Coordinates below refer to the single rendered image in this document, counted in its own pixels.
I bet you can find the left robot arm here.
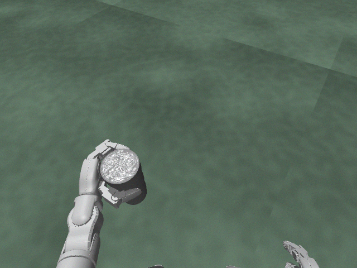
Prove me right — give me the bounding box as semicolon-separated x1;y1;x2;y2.
56;194;104;268

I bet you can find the right robot hand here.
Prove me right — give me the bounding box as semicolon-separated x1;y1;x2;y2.
283;241;320;268

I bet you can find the left robot hand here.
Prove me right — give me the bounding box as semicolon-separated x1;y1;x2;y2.
79;139;142;209

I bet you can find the cup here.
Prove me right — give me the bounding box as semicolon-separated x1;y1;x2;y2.
100;149;147;205

